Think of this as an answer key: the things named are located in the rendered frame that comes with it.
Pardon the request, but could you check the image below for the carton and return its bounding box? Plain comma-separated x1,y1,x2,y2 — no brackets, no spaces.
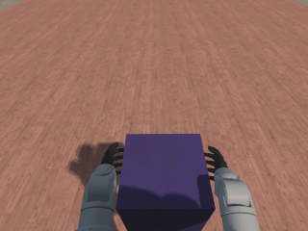
115,134,216,231

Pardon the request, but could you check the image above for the right robot hand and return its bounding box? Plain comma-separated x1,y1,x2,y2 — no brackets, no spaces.
204,146,228,181

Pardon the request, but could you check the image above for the left robot hand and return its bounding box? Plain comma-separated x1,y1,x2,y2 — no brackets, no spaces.
100,142,124,175

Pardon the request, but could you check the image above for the left robot forearm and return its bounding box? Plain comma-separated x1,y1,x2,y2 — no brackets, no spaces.
74,164,116,231

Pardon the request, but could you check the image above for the right robot forearm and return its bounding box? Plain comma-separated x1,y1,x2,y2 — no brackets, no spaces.
214,167,261,231

